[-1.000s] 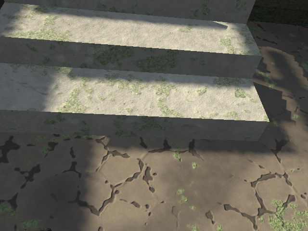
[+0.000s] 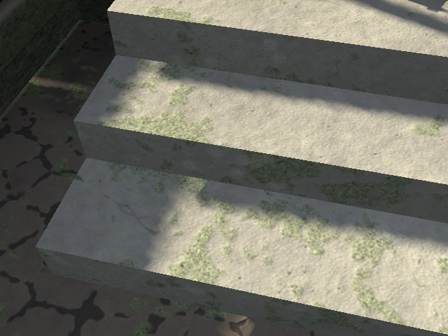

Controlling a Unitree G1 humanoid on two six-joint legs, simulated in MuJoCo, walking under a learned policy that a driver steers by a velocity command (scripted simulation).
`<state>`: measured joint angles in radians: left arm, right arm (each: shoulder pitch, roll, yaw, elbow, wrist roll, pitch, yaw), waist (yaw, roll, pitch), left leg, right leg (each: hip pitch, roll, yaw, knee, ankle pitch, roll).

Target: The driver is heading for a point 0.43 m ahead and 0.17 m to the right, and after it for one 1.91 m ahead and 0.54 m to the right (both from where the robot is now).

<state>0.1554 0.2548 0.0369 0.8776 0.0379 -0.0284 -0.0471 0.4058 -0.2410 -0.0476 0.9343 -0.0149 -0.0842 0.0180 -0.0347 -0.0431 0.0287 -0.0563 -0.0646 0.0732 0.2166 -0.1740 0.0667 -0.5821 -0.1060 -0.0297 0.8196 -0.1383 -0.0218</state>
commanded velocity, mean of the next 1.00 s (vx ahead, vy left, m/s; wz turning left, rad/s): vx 0.32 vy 0.00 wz -0.42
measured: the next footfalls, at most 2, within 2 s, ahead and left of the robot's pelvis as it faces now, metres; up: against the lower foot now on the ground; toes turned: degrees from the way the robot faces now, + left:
right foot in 0.18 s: +0.24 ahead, -0.13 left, +0.00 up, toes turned -9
left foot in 0.68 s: +0.43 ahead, -0.03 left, +0.00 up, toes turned -22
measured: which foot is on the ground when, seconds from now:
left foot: down 0.00-0.22, up 0.24-0.66, down 0.68-1.00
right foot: up 0.00-0.16, down 0.18-0.68, up 0.70-1.00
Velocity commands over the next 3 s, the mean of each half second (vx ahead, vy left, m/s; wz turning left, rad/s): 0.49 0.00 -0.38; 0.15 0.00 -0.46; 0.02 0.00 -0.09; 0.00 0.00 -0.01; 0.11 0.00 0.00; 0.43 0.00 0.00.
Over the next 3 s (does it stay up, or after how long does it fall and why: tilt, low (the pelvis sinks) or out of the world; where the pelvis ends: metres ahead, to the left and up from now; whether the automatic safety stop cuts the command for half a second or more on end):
stays up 0.49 -0.33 0.04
